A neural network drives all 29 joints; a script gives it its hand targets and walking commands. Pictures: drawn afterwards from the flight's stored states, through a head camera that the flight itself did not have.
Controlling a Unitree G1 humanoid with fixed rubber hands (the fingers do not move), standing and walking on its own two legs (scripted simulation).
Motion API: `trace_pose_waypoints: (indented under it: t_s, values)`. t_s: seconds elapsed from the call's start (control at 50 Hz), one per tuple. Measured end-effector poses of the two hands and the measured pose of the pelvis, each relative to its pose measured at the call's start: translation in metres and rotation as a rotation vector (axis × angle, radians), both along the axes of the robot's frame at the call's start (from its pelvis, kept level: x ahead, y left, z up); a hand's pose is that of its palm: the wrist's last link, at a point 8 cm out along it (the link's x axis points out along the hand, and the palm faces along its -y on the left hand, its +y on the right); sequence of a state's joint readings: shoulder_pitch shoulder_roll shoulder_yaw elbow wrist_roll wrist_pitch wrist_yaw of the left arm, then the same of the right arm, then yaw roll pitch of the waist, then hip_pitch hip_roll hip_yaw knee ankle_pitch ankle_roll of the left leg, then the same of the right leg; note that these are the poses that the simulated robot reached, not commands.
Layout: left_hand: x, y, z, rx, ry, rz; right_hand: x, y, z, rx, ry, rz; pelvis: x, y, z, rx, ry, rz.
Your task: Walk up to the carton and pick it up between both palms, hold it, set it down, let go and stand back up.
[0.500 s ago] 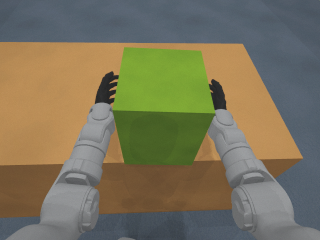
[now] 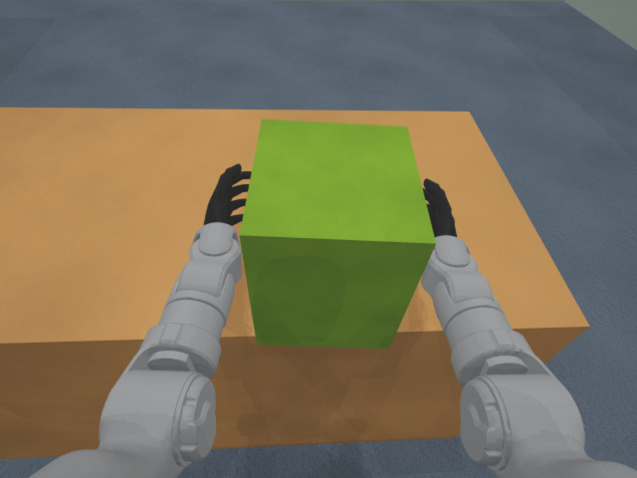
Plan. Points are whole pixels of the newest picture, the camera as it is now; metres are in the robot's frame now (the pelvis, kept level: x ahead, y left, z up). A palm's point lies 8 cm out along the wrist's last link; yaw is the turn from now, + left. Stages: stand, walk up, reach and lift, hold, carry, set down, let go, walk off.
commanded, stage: reach and lift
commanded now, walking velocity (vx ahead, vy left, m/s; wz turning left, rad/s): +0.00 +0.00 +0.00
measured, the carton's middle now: (328, 240) +0.41 +0.06 +0.05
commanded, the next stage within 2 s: none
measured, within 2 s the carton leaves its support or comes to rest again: leaves its support in 0.18 s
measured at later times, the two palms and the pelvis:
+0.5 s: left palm (214, 203) +0.38 +0.20 +0.14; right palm (440, 229) +0.41 -0.09 +0.11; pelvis +0.00 +0.00 +0.00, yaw +0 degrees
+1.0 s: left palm (212, 199) +0.36 +0.19 +0.16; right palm (456, 232) +0.38 -0.09 +0.14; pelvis -0.02 +0.01 +0.00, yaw +0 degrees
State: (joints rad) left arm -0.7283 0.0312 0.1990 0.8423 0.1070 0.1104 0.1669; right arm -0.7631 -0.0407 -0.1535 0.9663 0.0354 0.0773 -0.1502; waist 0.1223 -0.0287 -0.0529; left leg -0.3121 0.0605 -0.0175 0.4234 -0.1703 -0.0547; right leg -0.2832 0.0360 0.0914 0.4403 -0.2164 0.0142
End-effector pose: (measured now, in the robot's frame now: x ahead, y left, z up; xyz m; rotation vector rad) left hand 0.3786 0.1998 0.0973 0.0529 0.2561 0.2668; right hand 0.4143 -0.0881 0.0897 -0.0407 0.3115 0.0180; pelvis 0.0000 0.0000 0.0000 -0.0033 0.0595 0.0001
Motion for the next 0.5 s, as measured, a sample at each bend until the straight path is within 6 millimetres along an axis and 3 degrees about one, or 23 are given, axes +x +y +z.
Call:
trace_pose_waypoints:
  t_s: [0.18,0.5]
  values:
    - [0.002,-0.001,0.007,-0.001,-0.009,0.003,0.001,-0.001,0.002,0.002,-0.008,0.001,0.001,0.0,0.0,0.0,0.001,0.0]
    - [-0.002,0.002,0.039,-0.001,-0.072,0.011,-0.003,0.003,0.02,0.01,-0.069,0.01,-0.001,0.002,0.0,0.0,-0.001,0.001]
